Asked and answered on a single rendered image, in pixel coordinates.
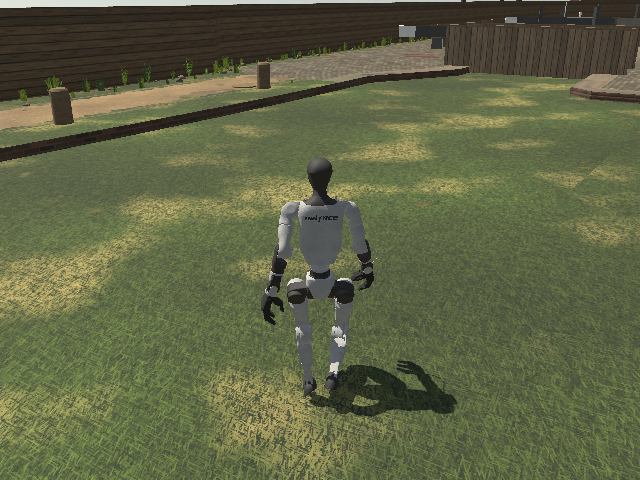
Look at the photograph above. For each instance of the right robot foot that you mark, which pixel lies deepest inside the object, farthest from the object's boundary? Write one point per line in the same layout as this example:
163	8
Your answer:
332	382

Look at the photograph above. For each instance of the left robot hand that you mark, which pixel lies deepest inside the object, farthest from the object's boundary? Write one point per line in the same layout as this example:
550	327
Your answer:
266	305

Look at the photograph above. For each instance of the robot right forearm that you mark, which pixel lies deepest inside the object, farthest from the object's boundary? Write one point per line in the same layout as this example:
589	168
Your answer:
365	260

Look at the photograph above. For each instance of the robot left upper arm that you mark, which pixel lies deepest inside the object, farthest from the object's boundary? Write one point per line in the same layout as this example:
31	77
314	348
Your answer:
285	229

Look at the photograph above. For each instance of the right robot hand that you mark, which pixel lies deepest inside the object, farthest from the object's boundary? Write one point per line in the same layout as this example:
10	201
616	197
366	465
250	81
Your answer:
359	275

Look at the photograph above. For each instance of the robot right upper arm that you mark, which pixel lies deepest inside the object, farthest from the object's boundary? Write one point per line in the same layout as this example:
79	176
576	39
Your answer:
351	211

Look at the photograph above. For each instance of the robot left forearm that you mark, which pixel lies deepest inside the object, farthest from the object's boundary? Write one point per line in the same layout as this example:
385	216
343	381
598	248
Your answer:
276	274

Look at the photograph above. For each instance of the right robot thigh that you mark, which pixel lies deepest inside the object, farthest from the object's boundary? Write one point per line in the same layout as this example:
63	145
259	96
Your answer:
344	296

